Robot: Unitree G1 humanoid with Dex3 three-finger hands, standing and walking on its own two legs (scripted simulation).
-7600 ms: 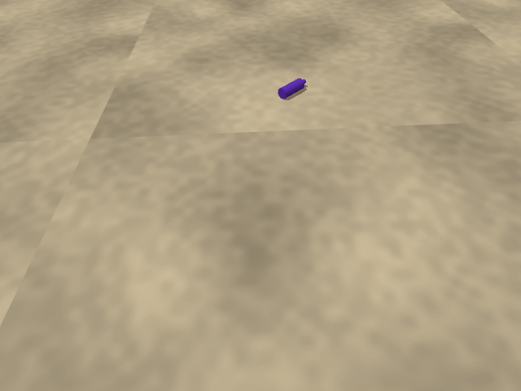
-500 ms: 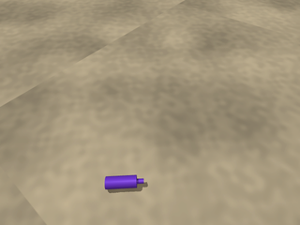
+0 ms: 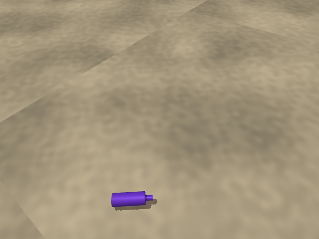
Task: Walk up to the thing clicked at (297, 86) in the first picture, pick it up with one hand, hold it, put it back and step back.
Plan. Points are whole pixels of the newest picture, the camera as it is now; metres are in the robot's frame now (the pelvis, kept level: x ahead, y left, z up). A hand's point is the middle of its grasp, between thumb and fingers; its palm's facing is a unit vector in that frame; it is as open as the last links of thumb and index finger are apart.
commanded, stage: walk up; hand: left
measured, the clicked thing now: (132, 198) +0.48 +0.19 -0.74
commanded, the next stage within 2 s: stand in 0.42 s
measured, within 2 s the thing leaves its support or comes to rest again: neither
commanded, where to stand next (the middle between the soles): +0.11 +0.02 m, yaw +1 degrees
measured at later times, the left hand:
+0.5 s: hand out of the picture +0.10 +0.25 -0.15, palm faces +0.00 -0.94 -0.34, open 7.3 cm
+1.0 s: hand out of the picture +0.11 +0.24 -0.15, palm faces -0.01 -0.94 -0.35, open 7.3 cm
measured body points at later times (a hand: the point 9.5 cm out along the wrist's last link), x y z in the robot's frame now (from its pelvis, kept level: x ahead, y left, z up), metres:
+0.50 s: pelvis +0.01 +0.00 +0.00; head +0.02 -0.01 +0.45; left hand +0.10 +0.30 -0.13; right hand +0.09 -0.30 -0.14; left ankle +0.02 +0.12 -0.75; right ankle +0.03 -0.13 -0.75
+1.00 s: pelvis +0.03 -0.01 +0.00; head +0.04 -0.02 +0.45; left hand +0.11 +0.29 -0.13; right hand +0.11 -0.31 -0.13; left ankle +0.02 +0.12 -0.75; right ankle +0.03 -0.13 -0.75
